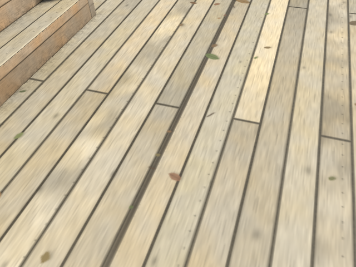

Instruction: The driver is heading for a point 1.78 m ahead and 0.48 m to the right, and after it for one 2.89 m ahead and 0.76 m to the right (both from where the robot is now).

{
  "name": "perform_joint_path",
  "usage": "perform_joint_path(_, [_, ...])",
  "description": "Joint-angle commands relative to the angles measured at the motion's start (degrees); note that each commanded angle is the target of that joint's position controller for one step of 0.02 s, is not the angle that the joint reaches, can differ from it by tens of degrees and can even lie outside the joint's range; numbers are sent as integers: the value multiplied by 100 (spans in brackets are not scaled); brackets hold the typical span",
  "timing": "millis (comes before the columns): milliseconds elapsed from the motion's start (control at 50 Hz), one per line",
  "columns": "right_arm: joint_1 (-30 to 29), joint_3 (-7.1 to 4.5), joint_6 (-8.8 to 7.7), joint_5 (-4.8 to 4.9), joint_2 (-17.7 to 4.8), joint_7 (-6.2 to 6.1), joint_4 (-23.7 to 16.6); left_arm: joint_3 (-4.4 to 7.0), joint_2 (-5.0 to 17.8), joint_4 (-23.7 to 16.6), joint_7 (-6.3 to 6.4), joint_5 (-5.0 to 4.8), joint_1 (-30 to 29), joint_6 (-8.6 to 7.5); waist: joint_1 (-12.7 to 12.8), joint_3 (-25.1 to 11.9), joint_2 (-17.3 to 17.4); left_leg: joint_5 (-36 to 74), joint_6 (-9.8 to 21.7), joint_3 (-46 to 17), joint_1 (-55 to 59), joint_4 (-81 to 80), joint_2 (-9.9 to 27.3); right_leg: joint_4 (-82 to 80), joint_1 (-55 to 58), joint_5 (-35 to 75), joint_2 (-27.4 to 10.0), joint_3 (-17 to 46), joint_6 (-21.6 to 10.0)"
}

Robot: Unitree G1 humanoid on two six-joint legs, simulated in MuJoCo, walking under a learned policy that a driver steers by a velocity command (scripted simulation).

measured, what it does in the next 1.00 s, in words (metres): steps on the spot: left foot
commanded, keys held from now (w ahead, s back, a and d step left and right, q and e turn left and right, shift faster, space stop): no key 0.94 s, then w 0.06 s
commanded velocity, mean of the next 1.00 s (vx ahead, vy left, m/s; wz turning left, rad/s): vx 0.03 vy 0.00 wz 0.00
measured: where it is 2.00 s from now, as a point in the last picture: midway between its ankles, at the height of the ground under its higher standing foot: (179, 262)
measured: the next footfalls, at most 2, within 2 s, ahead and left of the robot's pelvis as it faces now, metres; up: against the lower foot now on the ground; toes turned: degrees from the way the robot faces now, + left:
left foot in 0.22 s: +0.20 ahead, +0.12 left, +0.00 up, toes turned +2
left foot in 1.28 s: +0.27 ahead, +0.19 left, +0.00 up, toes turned +4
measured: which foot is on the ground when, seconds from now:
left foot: up 0.00-0.20, down 0.22-1.00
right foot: down 0.00-1.00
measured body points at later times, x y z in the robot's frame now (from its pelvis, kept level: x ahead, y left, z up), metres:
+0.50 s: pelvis +0.10 +0.02 +0.01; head +0.11 +0.03 +0.46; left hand +0.13 +0.26 -0.14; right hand +0.18 -0.21 -0.13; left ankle +0.16 +0.12 -0.72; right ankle +0.00 -0.07 -0.72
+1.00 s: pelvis +0.09 +0.03 +0.01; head +0.10 +0.03 +0.46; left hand +0.06 +0.25 -0.14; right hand +0.16 -0.22 -0.13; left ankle +0.16 +0.12 -0.72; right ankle +0.00 -0.07 -0.72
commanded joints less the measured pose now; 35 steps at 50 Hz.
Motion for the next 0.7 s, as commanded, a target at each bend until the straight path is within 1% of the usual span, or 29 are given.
perform_joint_path(20, [884,-33,72,-48,-100,-30,209,-7,285,-596,207,17,-814,-273,-489,-324,-836,293,-404,786,1358,-2184,332,-1749,102,4802,-669,252,6])
perform_joint_path(40, [690,-41,90,-35,-101,17,214,43,455,-528,262,-44,-580,-273,-356,-378,-813,262,-477,949,1510,-2689,435,-1826,490,4925,-731,243,-2])
perform_joint_path(60, [280,-55,111,9,-97,50,151,107,642,-465,303,-98,-353,-262,-141,-284,-702,261,-499,1103,1557,-3118,463,-1920,698,4881,-805,295,21])
perform_joint_path(80, [-16,-75,139,23,-119,96,114,150,733,-376,322,-140,-35,-238,43,-134,-670,190,-495,1200,1530,-3486,450,-1922,977,4956,-913,404,31])
perform_joint_path(100, [-197,-94,168,30,-159,128,118,181,769,-290,348,-163,182,-195,147,57,-687,124,-483,1221,1525,-3797,459,-1870,1189,4930,-1030,455,70])
perform_joint_path(120, [-344,-98,191,50,-142,156,139,200,745,-221,324,-199,297,-137,242,188,-876,-61,-465,1250,1633,-4154,447,-1829,1299,4772,-1084,504,11])
perform_joint_path(140, [-408,-105,202,50,-153,178,173,222,722,-171,303,-197,375,-104,308,321,-936,-197,-427,1299,1766,-4416,430,-1821,1335,4497,-1154,580,-96])
perform_joint_path(160, [-496,-105,206,-4,-133,203,129,211,636,-157,284,-200,384,-66,308,518,-927,-264,-397,1299,1894,-4620,441,-1795,1237,4302,-1249,729,-222])
perform_joint_path(180, [-496,-127,182,-31,-172,191,154,232,697,-204,277,-223,202,-64,275,641,-905,-239,-342,1364,2042,-4990,403,-1753,1220,4277,-1301,827,-325])
perform_joint_path(200, [-320,-162,108,-53,-315,162,200,254,765,-278,262,-299,-19,-107,85,630,-785,24,-240,1347,2495,-5583,396,-1504,1196,4465,-1258,913,-307])
perform_joint_path(220, [31,-233,56,-110,-519,108,335,280,849,-269,241,-338,-5,-154,-35,402,-626,601,-142,1222,3025,-6072,393,-1254,1286,4455,-1078,953,-256])
perform_joint_path(240, [573,-337,34,-206,-815,1,494,333,929,-337,222,-265,37,-214,-82,19,-361,1985,-43,922,4016,-5769,730,-1019,992,4163,-864,853,-183])
perform_joint_path(260, [807,-373,85,-153,-966,-48,530,274,649,-341,189,-109,436,-256,103,-570,223,2811,367,497,5394,-5320,1135,-753,118,3042,-497,744,81])
perform_joint_path(280, [938,-301,148,-107,-568,-67,582,200,358,-295,226,-131,423,-208,0,-762,607,2098,780,-23,5496,-5601,1503,-293,-170,1629,-197,529,298])
perform_joint_path(300, [797,-237,193,-109,-332,-73,587,220,353,-346,271,-205,155,-123,-23,-589,729,1061,917,-316,4963,-6048,1656,9,-73,724,-70,533,366])
perform_joint_path(320, [408,-201,194,-133,-275,-79,483,229,335,-423,318,-228,20,-31,99,-286,764,452,880,-400,4335,-6377,1713,17,89,284,-84,609,370])
perform_joint_path(340, [135,-196,190,-116,-244,-89,442,258,371,-448,348,-184,33,59,235,-85,669,195,791,-325,3960,-6510,1655,-203,280,91,-98,692,348])
perform_joint_path(360, [-111,-226,174,-84,-350,-88,432,249,296,-420,365,-123,159,124,391,118,621,179,600,-132,3681,-6504,1501,-703,525,56,-169,788,322])
perform_joint_path(380, [-240,-272,164,-9,-445,-89,446,263,330,-375,387,-106,291,159,462,195,619,220,391,100,3672,-6350,1269,-1229,683,184,-240,845,259])
perform_joint_path(400, [-245,-322,144,82,-531,-76,464,305,510,-336,402,-96,321,183,403,279,458,569,246,267,3704,-6146,1071,-1579,842,513,-255,861,226])
perform_joint_path(420, [-95,-365,104,133,-608,-61,493,356,722,-313,405,-122,369,207,275,150,220,1007,195,398,3757,-5934,938,-1671,1121,1019,-310,837,214])
perform_joint_path(440, [110,-389,66,119,-655,-27,563,383,838,-296,391,-146,391,257,133,-27,-47,1303,202,527,3794,-5751,801,-1585,1356,1632,-376,816,205])
perform_joint_path(460, [233,-410,62,101,-622,-38,606,412,903,-317,359,-205,355,278,69,-57,-346,1249,168,690,3978,-5770,671,-1440,1149,1565,-343,761,161])
perform_joint_path(480, [180,-424,87,68,-631,-68,644,383,715,-338,321,-215,292,270,115,-4,-343,1111,166,738,4163,-5722,661,-1489,895,1515,-335,783,133])
perform_joint_path(500, [159,-436,121,56,-609,-85,659,364,620,-364,312,-198,192,270,91,60,-314,1028,180,736,4159,-5697,675,-1525,860,1583,-345,780,131])
perform_joint_path(520, [100,-444,152,10,-593,-116,702,406,682,-397,332,-245,50,267,115,180,-304,1042,145,700,4034,-5719,716,-1581,857,1603,-375,783,136])
perform_joint_path(540, [117,-451,175,-9,-585,-135,725,424,712,-424,349,-250,7,263,103,219,-268,1007,113,733,4007,-5736,698,-1608,870,1566,-382,788,124])
perform_joint_path(620, [120,-487,224,10,-573,-166,817,450,655,-371,387,-248,99,282,95,365,-166,582,59,738,4013,-5838,678,-1701,760,1187,-397,796,98])
perform_joint_path(700, [103,-510,263,7,-580,-192,889,466,645,-340,408,-249,144,276,67,504,-113,230,16,723,4049,-5955,670,-1820,603,823,-415,814,83])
